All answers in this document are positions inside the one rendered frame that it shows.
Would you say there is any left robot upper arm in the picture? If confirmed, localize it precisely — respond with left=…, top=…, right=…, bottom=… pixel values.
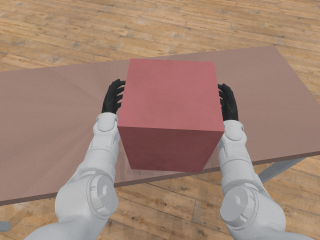
left=23, top=174, right=119, bottom=240

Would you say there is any right robot upper arm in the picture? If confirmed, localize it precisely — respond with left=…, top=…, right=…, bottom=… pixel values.
left=219, top=185, right=314, bottom=240

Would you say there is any left robot hand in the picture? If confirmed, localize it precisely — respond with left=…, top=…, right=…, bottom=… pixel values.
left=101, top=79, right=126, bottom=114

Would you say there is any table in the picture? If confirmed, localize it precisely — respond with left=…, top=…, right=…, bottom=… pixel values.
left=0, top=45, right=320, bottom=232

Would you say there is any robot right forearm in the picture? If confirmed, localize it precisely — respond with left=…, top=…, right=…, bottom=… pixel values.
left=217, top=120, right=275, bottom=202

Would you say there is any robot left forearm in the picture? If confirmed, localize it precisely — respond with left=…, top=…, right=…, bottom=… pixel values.
left=55, top=112, right=121, bottom=214

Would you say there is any right robot hand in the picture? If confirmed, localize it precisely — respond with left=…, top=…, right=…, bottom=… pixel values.
left=217, top=83, right=239, bottom=121

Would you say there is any carton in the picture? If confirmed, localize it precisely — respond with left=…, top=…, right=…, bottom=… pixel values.
left=117, top=58, right=225, bottom=173

